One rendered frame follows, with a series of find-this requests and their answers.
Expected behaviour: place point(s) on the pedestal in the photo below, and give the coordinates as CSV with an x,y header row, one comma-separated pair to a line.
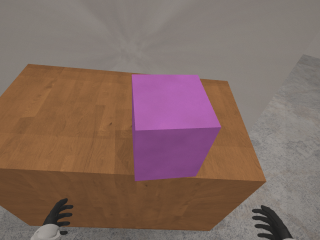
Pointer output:
x,y
67,133

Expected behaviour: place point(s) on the robot right hand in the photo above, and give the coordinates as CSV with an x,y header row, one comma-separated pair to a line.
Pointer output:
x,y
276,227

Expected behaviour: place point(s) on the robot left hand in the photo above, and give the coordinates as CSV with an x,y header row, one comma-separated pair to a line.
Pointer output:
x,y
54,215

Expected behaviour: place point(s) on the carton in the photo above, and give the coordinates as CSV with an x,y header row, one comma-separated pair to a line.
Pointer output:
x,y
173,125

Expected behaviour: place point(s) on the robot left forearm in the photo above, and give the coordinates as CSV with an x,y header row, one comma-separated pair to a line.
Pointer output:
x,y
47,232

